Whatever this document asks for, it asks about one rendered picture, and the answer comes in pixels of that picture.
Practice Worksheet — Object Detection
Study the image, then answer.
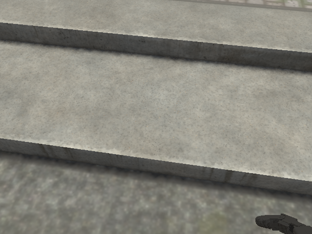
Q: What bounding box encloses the robot right hand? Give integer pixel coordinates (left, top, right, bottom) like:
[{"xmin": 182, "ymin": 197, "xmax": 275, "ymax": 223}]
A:
[{"xmin": 255, "ymin": 214, "xmax": 312, "ymax": 234}]

